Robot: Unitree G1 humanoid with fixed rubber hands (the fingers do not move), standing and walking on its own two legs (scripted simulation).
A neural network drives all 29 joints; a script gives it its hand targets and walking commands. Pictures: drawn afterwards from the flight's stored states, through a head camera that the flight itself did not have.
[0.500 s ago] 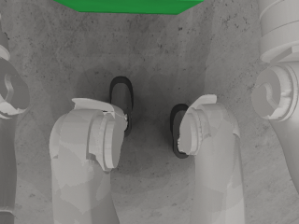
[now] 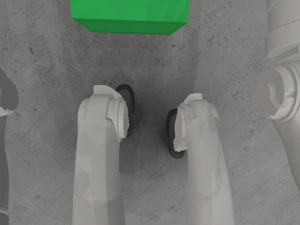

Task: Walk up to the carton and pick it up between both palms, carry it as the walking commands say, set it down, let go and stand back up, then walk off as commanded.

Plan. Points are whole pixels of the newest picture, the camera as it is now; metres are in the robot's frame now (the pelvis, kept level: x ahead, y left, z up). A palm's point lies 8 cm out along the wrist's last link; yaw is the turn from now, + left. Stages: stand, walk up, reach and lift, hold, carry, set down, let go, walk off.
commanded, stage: set down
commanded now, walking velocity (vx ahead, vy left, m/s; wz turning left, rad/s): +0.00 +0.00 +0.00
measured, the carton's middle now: out of the picture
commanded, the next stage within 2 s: let go in 0.74 s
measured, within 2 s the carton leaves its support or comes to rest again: neither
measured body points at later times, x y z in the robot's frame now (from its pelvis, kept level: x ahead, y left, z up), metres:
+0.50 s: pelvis +0.01 +0.00 +0.13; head +0.36 +0.05 +0.40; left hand +0.58 +0.34 +0.06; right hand +0.64 -0.11 +0.07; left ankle +0.17 +0.10 -0.41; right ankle +0.09 -0.12 -0.41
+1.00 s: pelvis +0.06 +0.01 +0.22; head +0.37 +0.07 +0.54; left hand +0.56 +0.34 +0.12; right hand +0.59 -0.14 +0.12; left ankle +0.17 +0.10 -0.41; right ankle +0.09 -0.12 -0.41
